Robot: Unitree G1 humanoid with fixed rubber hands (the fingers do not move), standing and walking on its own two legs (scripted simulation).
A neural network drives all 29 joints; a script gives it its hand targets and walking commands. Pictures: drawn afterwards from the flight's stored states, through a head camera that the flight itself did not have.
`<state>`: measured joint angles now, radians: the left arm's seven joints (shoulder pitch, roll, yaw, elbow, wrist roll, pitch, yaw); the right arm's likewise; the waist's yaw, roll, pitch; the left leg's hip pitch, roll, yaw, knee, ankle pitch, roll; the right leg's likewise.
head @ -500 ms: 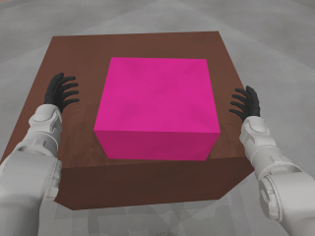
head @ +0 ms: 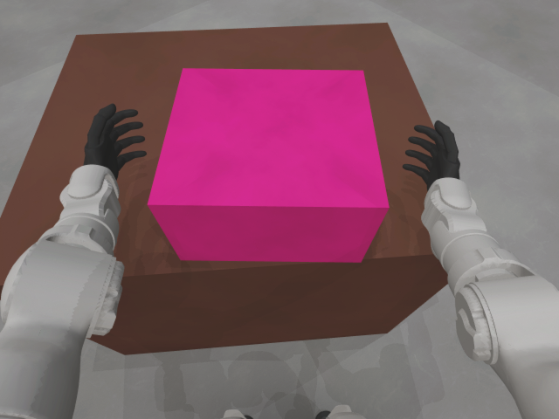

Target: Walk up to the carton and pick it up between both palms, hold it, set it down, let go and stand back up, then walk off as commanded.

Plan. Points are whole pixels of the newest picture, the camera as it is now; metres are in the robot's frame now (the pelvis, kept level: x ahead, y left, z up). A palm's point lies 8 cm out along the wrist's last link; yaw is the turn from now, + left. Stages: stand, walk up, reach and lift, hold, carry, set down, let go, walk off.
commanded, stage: reach and lift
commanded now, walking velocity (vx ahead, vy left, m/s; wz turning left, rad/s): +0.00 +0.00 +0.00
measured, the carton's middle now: (271, 165) +0.52 +0.02 +0.00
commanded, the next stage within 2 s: none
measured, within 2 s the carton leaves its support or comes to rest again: leaves its support in 1.98 s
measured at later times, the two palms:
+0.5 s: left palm (132, 160) +0.47 +0.22 +0.08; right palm (432, 176) +0.44 -0.22 +0.06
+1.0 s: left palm (137, 160) +0.47 +0.21 +0.08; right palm (418, 174) +0.45 -0.20 +0.06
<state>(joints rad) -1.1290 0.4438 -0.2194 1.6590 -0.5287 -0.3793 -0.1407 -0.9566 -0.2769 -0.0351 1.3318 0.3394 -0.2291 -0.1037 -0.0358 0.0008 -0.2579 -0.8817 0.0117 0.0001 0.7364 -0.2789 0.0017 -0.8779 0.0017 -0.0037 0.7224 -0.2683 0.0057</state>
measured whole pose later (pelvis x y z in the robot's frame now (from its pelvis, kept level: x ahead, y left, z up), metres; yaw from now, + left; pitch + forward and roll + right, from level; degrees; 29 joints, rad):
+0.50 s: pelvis +0.01 +0.01 +0.00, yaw +0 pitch +25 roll -1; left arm -1.13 0.36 -0.22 1.61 -0.44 -0.38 -0.11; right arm -0.96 -0.27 -0.03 1.36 0.34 -0.29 -0.10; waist -0.04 0.00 -0.26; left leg -0.89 0.01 0.00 0.74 -0.29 0.00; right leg -0.88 0.00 0.00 0.70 -0.26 0.01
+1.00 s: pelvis +0.01 +0.01 +0.00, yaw +0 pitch +25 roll -1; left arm -1.13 0.34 -0.22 1.61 -0.42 -0.40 -0.09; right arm -0.97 -0.23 -0.03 1.37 0.33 -0.30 -0.12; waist -0.04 0.00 -0.26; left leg -0.90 0.01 0.00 0.74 -0.29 0.00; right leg -0.88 0.00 0.00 0.69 -0.26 0.02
